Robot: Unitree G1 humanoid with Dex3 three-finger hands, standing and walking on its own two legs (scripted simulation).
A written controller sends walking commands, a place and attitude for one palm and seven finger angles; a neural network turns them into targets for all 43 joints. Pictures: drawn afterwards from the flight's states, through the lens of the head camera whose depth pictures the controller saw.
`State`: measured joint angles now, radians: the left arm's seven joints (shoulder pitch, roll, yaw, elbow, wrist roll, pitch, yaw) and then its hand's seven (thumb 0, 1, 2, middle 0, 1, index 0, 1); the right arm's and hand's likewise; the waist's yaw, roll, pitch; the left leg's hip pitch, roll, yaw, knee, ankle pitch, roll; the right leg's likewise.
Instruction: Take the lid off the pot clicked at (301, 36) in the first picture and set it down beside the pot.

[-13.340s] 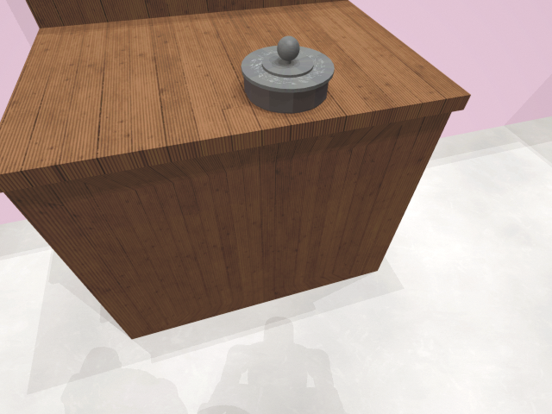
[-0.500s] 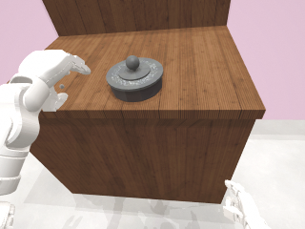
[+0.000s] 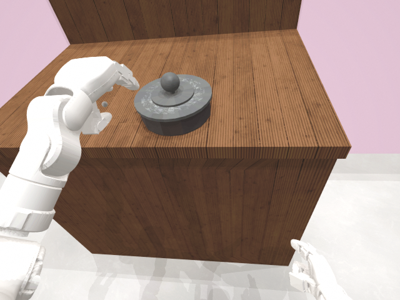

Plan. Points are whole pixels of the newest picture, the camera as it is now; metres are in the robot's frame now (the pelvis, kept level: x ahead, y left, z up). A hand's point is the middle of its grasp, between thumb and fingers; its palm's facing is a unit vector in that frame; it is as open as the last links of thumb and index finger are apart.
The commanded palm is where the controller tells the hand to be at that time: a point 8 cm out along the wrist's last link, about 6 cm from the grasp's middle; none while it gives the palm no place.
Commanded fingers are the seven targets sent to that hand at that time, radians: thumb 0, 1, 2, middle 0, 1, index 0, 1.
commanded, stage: move the open hand above the knob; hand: left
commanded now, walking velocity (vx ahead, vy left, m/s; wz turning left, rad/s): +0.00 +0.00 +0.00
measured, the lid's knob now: (170, 82) +0.56 +0.14 +0.17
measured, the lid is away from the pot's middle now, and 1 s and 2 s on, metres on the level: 0.00 0.00 0.00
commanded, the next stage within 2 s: none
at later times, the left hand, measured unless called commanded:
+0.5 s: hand (126, 76) +0.44 +0.18 +0.26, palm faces -0.06 -0.04 -1.00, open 9.9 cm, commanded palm +0.40 +0.18 +0.32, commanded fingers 0.00 -0.41 1.74 -0.89 -0.08 -0.89 -0.08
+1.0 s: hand (150, 61) +0.51 +0.15 +0.25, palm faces -0.19 -0.05 -0.98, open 9.9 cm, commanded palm +0.49 +0.15 +0.32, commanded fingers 0.00 -0.41 1.74 -0.89 -0.08 -0.89 -0.08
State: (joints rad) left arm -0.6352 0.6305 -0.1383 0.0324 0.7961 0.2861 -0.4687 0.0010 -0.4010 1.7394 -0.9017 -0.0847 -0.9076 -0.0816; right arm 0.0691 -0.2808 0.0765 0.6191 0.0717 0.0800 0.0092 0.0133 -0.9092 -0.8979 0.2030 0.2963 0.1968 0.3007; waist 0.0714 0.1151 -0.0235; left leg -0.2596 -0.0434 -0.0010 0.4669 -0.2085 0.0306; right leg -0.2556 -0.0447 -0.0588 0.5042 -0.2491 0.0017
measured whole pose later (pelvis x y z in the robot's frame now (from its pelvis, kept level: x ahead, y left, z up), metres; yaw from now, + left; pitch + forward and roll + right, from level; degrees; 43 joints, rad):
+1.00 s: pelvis +0.03 +0.00 +0.00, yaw +0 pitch +5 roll +1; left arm -1.23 0.51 -0.31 0.78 0.90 0.35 -0.52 0.00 -0.40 1.74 -0.90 -0.08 -0.91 -0.08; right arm 0.19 -0.28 0.05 0.70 0.07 0.09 -0.02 0.01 -0.91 -0.90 0.20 0.30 0.20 0.30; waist -0.05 0.06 -0.06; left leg -0.31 -0.04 0.00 0.46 -0.24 0.03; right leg -0.31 -0.04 -0.05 0.49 -0.28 0.00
